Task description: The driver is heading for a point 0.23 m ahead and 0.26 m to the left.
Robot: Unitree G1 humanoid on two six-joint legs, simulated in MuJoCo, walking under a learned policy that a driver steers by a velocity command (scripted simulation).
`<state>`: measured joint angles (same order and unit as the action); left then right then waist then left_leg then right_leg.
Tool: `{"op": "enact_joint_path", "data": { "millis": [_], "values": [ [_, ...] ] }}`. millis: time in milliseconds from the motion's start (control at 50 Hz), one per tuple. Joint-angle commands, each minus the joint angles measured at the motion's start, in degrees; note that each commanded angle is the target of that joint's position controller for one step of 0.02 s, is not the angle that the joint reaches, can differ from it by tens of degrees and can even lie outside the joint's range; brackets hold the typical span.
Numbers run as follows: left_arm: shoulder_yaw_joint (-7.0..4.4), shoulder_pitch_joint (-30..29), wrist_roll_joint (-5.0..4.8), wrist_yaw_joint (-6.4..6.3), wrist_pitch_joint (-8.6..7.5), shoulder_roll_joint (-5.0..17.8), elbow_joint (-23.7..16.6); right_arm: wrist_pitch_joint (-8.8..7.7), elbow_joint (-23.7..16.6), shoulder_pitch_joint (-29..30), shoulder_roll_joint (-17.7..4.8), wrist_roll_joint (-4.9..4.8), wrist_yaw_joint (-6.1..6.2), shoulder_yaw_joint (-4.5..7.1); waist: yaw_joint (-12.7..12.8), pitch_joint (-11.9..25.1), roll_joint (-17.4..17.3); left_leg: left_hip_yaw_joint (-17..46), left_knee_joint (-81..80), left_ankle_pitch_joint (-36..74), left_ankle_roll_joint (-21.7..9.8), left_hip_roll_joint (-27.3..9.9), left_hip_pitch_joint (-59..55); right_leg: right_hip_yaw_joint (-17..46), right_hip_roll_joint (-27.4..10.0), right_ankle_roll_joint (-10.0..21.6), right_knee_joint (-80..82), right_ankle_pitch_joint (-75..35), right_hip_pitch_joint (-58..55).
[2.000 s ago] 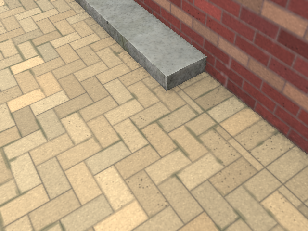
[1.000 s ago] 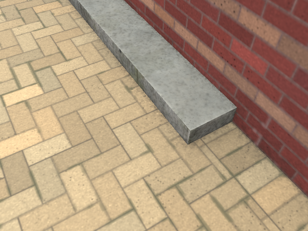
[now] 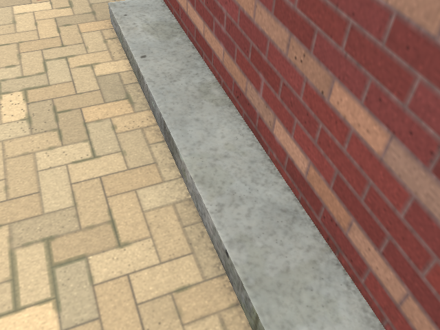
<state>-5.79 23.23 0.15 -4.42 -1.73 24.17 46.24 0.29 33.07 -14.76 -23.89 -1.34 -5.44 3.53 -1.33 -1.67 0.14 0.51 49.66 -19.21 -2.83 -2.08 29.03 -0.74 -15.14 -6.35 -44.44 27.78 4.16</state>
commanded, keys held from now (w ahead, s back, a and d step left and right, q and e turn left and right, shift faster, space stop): w+q+shift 0.20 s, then shift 0.80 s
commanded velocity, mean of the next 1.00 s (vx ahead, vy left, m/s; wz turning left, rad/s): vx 0.42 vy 0.05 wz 0.40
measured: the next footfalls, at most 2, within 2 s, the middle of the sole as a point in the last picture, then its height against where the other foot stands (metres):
right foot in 0.42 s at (206, 318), level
left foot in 0.84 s outside the picture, level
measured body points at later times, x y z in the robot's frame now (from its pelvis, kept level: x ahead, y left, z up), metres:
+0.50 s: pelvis +0.35 +0.05 +0.02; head +0.38 +0.06 +0.47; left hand +0.48 +0.36 -0.03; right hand +0.51 -0.20 -0.10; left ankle +0.14 +0.11 -0.59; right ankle +0.52 +0.01 -0.69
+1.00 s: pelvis +0.46 +0.12 +0.05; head +0.46 +0.13 +0.50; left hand +0.45 +0.39 -0.08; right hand +0.68 -0.06 -0.06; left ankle +0.41 +0.25 -0.69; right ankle +0.52 +0.01 -0.69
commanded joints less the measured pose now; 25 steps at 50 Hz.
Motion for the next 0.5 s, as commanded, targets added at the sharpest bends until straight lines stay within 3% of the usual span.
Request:
{"op": "enact_joint_path", "data": {
  "millis": [20,40,60,80,100,120,140,180,200,220,240,260,300,320,340,380,400,420,440,460,480,500],
  "values": [
    [3.90,-9.86,0.42,-0.60,-1.14,-8.44,-15.61,-1.78,2.50,-13.37,-9.94,1.02,-0.70,1.79,-3.91,-0.95,-37.41,42.54,-30.51,-18.65,-17.25,-2.75,-27.20,4.47,17.33,7.47,-43.61,14.58,45.93],
    [3.15,-12.12,-1.58,-0.51,-2.39,-4.02,-17.34,-3.20,0.28,-9.18,-8.90,-0.18,-1.03,1.99,-2.27,-1.59,-33.12,59.32,-40.47,-28.28,-18.27,-7.09,-25.26,8.69,17.56,9.60,-51.74,7.75,50.63],
    [3.01,-14.45,-1.64,0.11,-3.80,-1.81,-17.63,-4.00,-0.49,-8.42,-8.36,-0.75,-0.12,2.38,-1.18,-2.52,-20.48,56.35,-37.30,-25.71,-15.51,-9.35,-24.71,8.38,14.77,10.25,-50.35,0.39,53.22],
    [2.81,-14.12,-0.60,0.38,-4.90,-0.55,-16.00,-4.07,-0.70,-7.55,-8.05,-0.33,1.19,2.88,-0.30,0.28,-7.41,48.23,-32.44,-17.33,-13.46,-8.55,-21.51,8.10,12.05,9.53,-43.13,-4.74,47.28],
    [2.44,-13.62,0.26,0.73,-4.97,0.38,-14.80,-3.78,-0.89,-5.75,-7.52,0.52,1.94,2.75,0.68,1.44,-3.86,42.18,-29.26,-10.65,-13.25,-6.68,-17.45,8.66,11.06,8.01,-38.04,-6.12,41.35],
    [1.95,-12.97,0.31,1.42,-4.88,1.80,-14.31,-3.59,-1.19,-3.83,-6.07,1.02,2.60,2.15,1.74,1.33,-4.65,38.32,-29.59,-9.93,-13.70,-5.61,-13.98,10.05,10.05,7.35,-29.55,-7.32,37.37],
    [1.75,-13.91,0.06,2.13,-4.79,1.79,-14.14,-3.46,-1.06,-3.33,-4.31,0.72,3.31,1.53,1.99,-0.20,-6.70,36.27,-29.90,-8.49,-14.21,-4.80,-11.19,10.32,10.29,6.75,-22.98,-7.77,34.34],
    [2.28,-19.12,0.48,2.75,-5.23,0.77,-15.59,-3.99,-0.52,-4.50,-2.04,-0.10,4.39,0.91,0.52,-2.77,-5.21,32.52,-31.00,-3.23,-15.28,-3.66,-10.47,9.05,12.17,5.76,-9.06,-10.34,32.85],
    [2.68,-22.42,0.66,3.05,-5.61,-0.21,-16.52,-4.41,0.10,-4.97,-1.97,-0.85,4.72,0.98,-0.56,-3.35,-3.60,30.77,-31.61,-1.87,-14.96,-2.86,-10.73,8.39,13.50,5.66,-0.78,-13.90,31.04],
    [2.64,-25.06,1.23,3.63,-5.97,-1.13,-16.75,-5.28,1.22,-7.37,-2.64,-0.28,5.30,1.09,-2.45,-4.09,0.10,35.64,-34.04,5.05,-14.29,-6.76,-17.46,8.03,13.76,5.12,2.05,-17.92,35.68],
    [2.66,-27.33,1.12,4.46,-6.31,-0.95,-17.26,-4.85,3.42,-9.05,-2.94,-0.45,6.16,1.27,-3.44,-3.60,1.17,33.38,-32.55,11.80,-12.85,-7.14,-22.57,8.10,13.65,5.08,7.38,-23.58,38.06],
    [2.88,-28.82,1.15,5.35,-6.63,-1.84,-17.57,-4.26,4.95,-9.78,-2.17,-0.76,6.98,1.06,-4.08,-3.66,-0.01,29.58,-31.33,18.07,-10.82,-5.78,-23.82,6.53,14.36,5.31,12.47,-29.22,36.59],
    [3.23,-30.43,1.48,6.81,-6.95,-3.93,-17.59,-2.81,7.15,-10.62,-0.47,-0.08,8.35,0.79,-4.95,-2.32,-2.87,22.50,-29.36,23.32,-6.78,-1.73,-18.15,2.91,17.33,5.56,17.51,-41.16,24.34],
    [2.88,-29.74,1.35,7.16,-6.72,-4.00,-17.32,-2.36,8.03,-11.64,-0.27,0.42,8.62,0.91,-4.87,-0.99,-3.95,22.26,-28.90,23.89,-5.78,-1.11,-16.66,2.36,18.38,5.53,16.95,-43.25,19.15],
    [2.48,-28.68,0.40,7.00,-6.48,-4.03,-17.00,-2.03,8.30,-11.67,-0.02,0.46,8.79,1.06,-4.01,-0.43,-5.00,22.45,-28.01,25.87,-5.23,-1.07,-17.26,2.65,18.72,5.69,16.49,-41.26,16.53],
    [1.16,-22.62,0.80,6.18,-6.06,-2.62,-15.66,-1.96,7.60,-9.16,-0.40,0.29,8.57,1.91,0.38,2.74,-5.91,21.80,-20.58,38.64,-3.41,0.49,-20.53,1.46,19.93,6.81,17.78,-38.61,9.76],
    [0.46,-16.37,1.09,5.86,-6.08,-1.54,-14.20,-2.05,6.59,-6.25,-0.28,0.25,8.13,2.03,4.72,5.66,-6.19,20.08,-12.49,43.05,-1.40,1.85,-21.43,1.00,18.39,7.55,19.54,-42.08,3.68],
    [0.12,-6.34,1.72,5.65,-5.95,0.60,-12.00,-2.20,4.50,-3.51,2.46,1.28,7.51,1.24,8.84,12.92,-3.41,18.50,2.96,32.82,0.89,3.50,-15.73,7.20,10.50,10.10,14.80,-53.10,-9.98],
    [0.74,-3.33,3.14,5.90,-5.92,2.05,-10.23,-2.15,6.95,-18.54,9.77,1.21,6.92,-0.35,1.43,21.64,16.70,16.23,27.93,-20.09,5.21,13.75,-2.83,29.00,-5.81,21.23,12.94,-74.13,-26.58],
    [0.35,-1.47,1.80,6.76,-5.47,1.17,-8.67,-1.72,9.30,-25.85,4.12,-0.72,6.54,-0.10,1.20,27.87,17.39,17.06,36.92,-18.74,5.89,10.63,2.86,43.85,-10.54,25.96,17.21,-54.14,-28.42],
    [1.08,-7.42,1.14,6.62,-4.71,-1.94,-11.03,-0.82,8.76,-17.40,0.57,-0.82,6.77,0.75,3.17,20.63,9.65,14.51,37.40,-14.20,6.72,7.22,3.13,36.46,-6.78,24.44,20.88,-43.60,-20.00],
    [2.26,-11.23,1.73,6.21,-4.37,-4.32,-10.82,-0.25,7.29,-9.03,-0.62,0.52,7.35,0.87,4.05,14.55,1.58,12.29,33.15,-9.24,6.50,5.09,2.73,28.77,-3.59,21.28,22.62,-39.89,-10.60]
  ]
}}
